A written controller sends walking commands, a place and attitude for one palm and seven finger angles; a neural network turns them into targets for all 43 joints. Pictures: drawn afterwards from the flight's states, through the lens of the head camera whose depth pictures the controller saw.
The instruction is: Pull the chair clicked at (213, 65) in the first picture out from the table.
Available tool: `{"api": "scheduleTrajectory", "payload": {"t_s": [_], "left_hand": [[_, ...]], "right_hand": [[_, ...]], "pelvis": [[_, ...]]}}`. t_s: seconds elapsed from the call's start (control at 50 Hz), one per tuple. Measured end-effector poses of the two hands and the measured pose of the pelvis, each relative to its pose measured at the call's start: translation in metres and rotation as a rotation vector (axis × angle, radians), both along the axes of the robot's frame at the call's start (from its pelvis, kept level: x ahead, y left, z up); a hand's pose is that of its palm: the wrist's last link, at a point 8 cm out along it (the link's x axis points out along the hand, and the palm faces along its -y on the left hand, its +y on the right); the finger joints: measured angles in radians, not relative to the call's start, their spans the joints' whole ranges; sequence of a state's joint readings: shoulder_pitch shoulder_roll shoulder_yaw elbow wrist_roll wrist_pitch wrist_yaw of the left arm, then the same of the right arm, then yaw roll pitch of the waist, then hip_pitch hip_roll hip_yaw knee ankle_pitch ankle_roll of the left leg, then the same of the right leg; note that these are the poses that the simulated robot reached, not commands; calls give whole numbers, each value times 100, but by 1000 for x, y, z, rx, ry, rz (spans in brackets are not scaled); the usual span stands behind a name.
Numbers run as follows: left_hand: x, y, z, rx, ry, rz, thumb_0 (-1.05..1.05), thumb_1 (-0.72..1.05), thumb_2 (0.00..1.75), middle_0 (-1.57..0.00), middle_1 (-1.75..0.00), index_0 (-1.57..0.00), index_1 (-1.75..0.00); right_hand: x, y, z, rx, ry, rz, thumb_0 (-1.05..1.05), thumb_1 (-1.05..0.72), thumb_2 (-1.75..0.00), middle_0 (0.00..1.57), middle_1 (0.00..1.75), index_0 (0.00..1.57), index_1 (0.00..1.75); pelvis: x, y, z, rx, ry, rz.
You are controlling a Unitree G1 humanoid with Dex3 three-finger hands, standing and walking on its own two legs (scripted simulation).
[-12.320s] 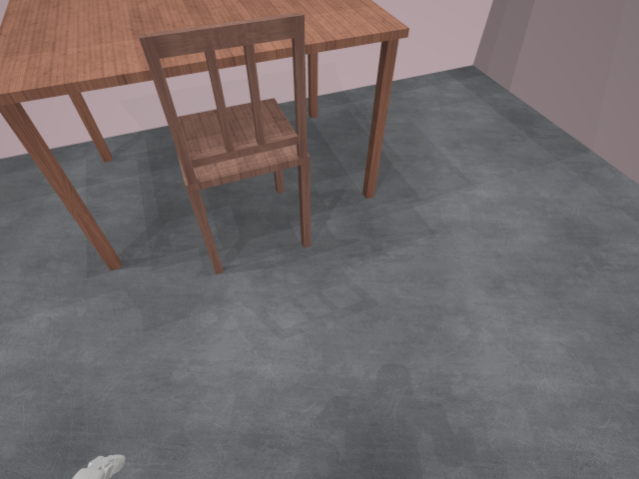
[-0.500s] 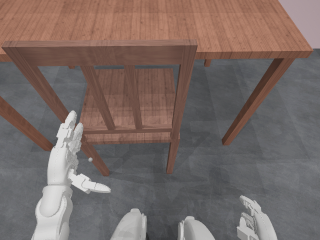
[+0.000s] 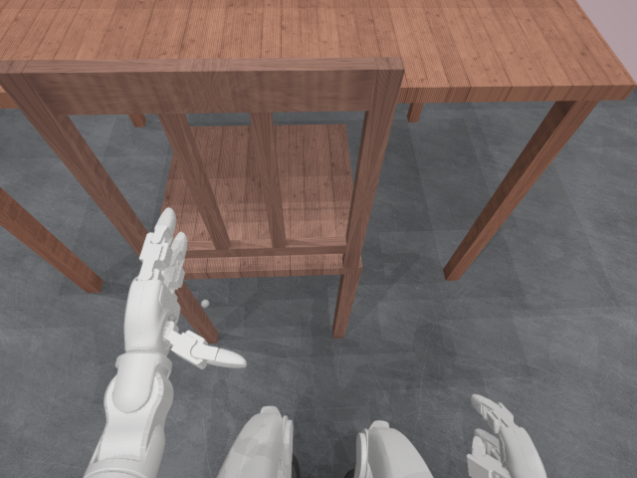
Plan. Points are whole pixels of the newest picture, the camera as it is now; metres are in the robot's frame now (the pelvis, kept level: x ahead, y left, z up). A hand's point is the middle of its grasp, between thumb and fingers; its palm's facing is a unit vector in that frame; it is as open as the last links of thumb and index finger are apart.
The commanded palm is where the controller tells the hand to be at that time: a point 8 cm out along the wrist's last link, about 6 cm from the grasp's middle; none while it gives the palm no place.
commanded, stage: aim the fingers beside a spindle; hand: left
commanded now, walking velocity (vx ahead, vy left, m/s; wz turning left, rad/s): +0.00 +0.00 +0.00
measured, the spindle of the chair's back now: (202, 192) +0.47 +0.18 +0.03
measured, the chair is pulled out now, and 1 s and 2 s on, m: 0.00 0.00 0.00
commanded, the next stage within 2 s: push the fingers through the gap in 0.52 s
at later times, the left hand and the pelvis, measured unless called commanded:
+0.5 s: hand (201, 300) +0.32 +0.16 +0.02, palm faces +0.08 -1.00 -0.03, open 16.9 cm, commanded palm +0.30 +0.21 +0.02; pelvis +0.00 +0.00 +0.00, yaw +0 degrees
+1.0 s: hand (203, 271) +0.36 +0.16 +0.02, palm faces +0.08 -1.00 -0.03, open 16.9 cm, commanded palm +0.33 +0.21 +0.02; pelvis +0.00 +0.00 +0.00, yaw +0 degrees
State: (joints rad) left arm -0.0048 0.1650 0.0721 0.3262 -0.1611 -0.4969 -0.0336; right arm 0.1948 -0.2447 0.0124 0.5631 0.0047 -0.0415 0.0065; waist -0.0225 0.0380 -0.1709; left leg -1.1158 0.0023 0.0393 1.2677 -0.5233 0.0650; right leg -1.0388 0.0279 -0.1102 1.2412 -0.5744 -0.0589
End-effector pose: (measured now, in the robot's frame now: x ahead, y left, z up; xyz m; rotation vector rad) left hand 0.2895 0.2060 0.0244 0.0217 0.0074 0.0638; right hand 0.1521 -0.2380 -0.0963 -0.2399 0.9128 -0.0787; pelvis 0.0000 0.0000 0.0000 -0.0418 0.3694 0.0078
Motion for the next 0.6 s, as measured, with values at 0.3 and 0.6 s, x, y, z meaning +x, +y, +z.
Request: {"api": "scheduleTrajectory", "payload": {"t_s": [0.3,0.6], "left_hand": [[-1,0,0,3,-5,3,-2,-50,30,-6,-8,-6,-8],[8,6,-2,4,1,12,-2,-50,30,-6,-8,-6,-8]], "right_hand": [[1,3,-1,-1,12,2,1,-90,-90,20,30,20,30],[2,0,0,-13,24,-4,1,-90,-90,20,30,20,30]], "pelvis": [[-1,2,0,-4,1,3],[2,2,0,-7,7,2]]}}
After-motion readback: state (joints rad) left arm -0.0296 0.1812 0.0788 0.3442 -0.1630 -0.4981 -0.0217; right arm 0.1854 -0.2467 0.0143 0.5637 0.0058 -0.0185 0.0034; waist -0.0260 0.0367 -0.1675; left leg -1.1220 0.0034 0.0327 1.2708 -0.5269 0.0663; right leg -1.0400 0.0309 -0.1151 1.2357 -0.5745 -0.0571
